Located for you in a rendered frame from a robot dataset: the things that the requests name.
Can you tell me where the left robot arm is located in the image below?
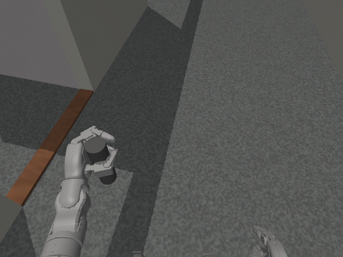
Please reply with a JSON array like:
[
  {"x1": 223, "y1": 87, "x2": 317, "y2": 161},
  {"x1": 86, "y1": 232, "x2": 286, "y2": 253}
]
[{"x1": 40, "y1": 178, "x2": 91, "y2": 257}]

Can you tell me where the can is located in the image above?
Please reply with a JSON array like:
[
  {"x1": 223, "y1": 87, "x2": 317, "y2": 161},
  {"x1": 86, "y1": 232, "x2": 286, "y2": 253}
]
[{"x1": 84, "y1": 137, "x2": 117, "y2": 185}]

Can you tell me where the right robot hand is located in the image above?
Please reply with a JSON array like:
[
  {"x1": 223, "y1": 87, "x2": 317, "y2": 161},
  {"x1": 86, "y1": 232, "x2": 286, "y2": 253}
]
[{"x1": 250, "y1": 225, "x2": 288, "y2": 257}]

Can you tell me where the left robot hand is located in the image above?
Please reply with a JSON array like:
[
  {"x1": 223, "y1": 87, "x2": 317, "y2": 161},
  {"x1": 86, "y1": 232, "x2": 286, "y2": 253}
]
[{"x1": 64, "y1": 126, "x2": 120, "y2": 182}]

